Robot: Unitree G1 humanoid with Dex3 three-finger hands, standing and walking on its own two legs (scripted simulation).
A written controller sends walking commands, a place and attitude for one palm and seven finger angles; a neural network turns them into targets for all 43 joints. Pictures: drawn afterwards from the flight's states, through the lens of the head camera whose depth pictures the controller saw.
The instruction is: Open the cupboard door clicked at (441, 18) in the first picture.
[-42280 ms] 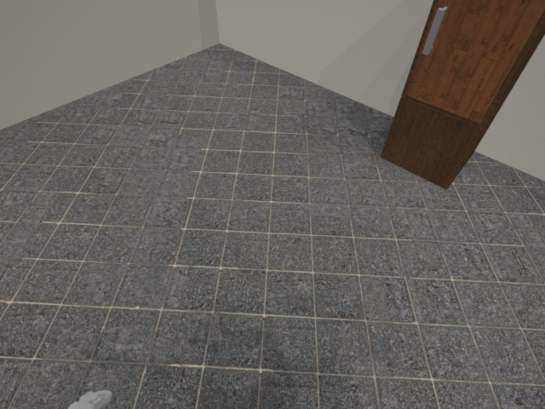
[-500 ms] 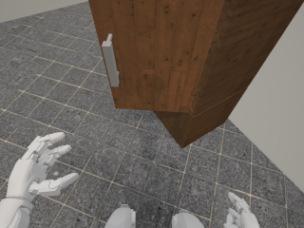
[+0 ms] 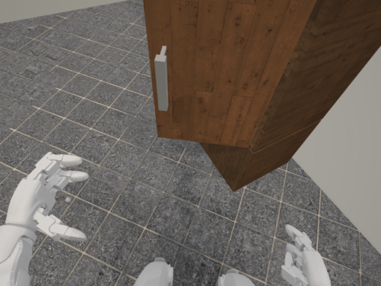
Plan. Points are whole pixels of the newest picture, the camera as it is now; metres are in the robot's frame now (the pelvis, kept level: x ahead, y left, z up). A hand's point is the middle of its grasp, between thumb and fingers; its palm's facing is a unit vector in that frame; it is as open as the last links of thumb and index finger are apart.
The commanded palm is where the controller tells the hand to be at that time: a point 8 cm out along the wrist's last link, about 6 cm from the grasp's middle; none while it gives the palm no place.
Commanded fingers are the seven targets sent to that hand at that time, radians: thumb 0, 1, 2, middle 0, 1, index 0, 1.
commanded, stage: raise the hand with hooked fingers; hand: left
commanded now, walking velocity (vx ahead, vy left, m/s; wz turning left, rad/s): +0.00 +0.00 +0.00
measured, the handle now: (163, 80) +0.61 +0.12 +0.04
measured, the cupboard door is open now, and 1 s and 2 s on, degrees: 55 55 55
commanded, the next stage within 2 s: move the hooked fingers beside the handle in 0.76 s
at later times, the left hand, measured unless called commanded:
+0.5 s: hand (70, 177) +0.30 +0.26 +0.05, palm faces -0.04 -1.00 -0.03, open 14.0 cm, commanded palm +0.27 +0.31 +0.06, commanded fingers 0.00 -0.50 0.30 -0.30 -1.20 -0.30 -1.20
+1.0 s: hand (77, 175) +0.30 +0.25 +0.06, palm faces -0.03 -1.00 -0.03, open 14.0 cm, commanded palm +0.29 +0.29 +0.06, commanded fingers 0.00 -0.50 0.30 -0.30 -1.20 -0.30 -1.20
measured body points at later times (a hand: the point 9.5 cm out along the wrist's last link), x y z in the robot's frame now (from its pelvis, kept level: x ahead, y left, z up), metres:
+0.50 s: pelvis +0.01 -0.01 +0.01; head +0.08 +0.01 +0.45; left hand +0.30 +0.31 +0.06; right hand +0.15 -0.27 -0.07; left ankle +0.04 +0.08 -0.66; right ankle +0.02 -0.13 -0.66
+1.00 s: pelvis +0.00 -0.02 +0.00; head +0.07 -0.01 +0.45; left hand +0.30 +0.30 +0.06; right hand +0.16 -0.27 -0.08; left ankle +0.04 +0.08 -0.66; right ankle +0.02 -0.13 -0.66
